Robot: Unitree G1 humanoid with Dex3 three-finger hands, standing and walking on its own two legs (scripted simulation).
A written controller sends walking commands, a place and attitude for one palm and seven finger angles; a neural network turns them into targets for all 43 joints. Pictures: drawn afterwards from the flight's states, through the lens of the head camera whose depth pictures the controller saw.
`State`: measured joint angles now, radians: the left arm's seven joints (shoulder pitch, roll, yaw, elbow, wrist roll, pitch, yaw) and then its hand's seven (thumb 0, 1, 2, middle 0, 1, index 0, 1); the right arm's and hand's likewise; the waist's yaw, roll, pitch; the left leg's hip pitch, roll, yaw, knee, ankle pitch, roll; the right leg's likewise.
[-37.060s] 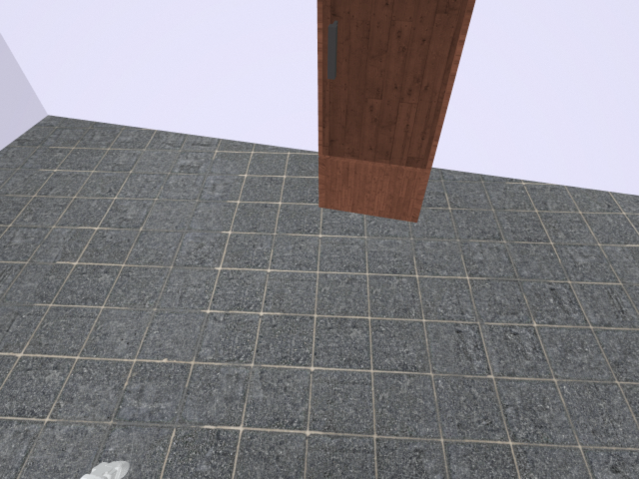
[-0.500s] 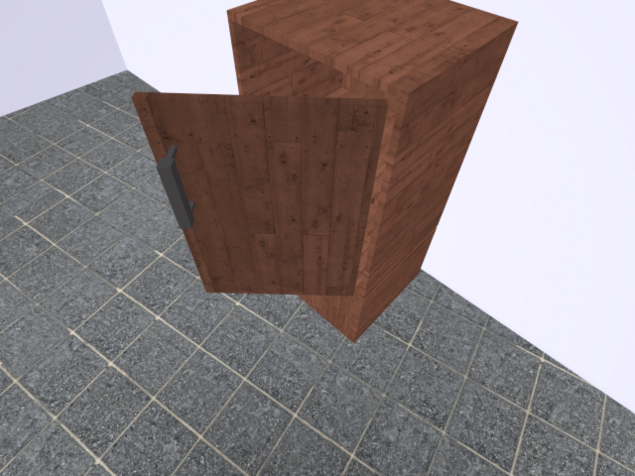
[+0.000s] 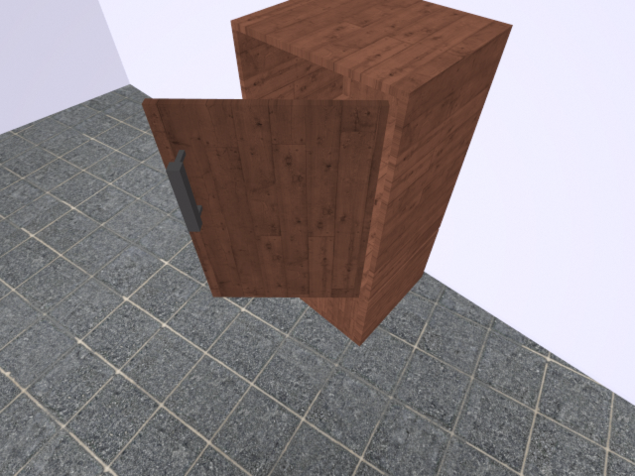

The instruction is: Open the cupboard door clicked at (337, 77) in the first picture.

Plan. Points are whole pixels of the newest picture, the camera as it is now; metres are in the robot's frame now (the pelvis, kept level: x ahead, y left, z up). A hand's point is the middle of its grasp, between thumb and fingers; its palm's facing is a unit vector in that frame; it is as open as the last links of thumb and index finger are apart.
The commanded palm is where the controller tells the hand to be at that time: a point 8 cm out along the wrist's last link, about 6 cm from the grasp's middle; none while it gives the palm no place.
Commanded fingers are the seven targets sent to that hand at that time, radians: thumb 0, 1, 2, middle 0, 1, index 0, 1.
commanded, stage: shuffle to correct the standing spot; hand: left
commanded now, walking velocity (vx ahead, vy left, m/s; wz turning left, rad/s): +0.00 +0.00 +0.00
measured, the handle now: (188, 191) +0.60 +0.29 -0.03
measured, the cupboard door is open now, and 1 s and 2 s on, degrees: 42 42 42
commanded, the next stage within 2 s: come to a stop and stand still in 0.38 s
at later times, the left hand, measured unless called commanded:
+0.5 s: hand out of the picture +0.05 +0.21 -0.18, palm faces +0.00 -0.98 -0.21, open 7.4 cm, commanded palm none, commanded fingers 0.00 0.90 0.90 -0.20 -0.30 -0.20 -0.30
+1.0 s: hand out of the picture +0.09 +0.23 -0.18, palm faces +0.06 -0.97 -0.22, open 7.3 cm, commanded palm none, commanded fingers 0.00 0.90 0.90 -0.20 -0.30 -0.20 -0.30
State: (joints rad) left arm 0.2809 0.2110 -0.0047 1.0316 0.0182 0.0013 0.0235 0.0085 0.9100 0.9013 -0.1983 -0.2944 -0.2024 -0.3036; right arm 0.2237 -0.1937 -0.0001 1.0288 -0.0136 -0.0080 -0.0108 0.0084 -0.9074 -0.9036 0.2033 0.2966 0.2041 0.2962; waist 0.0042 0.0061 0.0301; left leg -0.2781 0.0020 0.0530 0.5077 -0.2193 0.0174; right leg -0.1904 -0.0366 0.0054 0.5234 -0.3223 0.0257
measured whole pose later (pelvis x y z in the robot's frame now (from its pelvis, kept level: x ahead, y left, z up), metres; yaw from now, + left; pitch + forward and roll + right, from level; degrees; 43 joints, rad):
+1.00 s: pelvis +0.06 +0.04 -0.01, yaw +1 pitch +0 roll +2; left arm 0.23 0.21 0.03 1.02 0.02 0.03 0.03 0.01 0.92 0.90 -0.20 -0.29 -0.20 -0.30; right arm 0.18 -0.15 -0.02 1.02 -0.02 0.00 -0.03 0.01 -0.91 -0.90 0.20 0.30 0.20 0.30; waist 0.02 -0.05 0.06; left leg -0.28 0.01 0.11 0.55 -0.26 0.02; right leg -0.24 -0.06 -0.06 0.60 -0.37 0.00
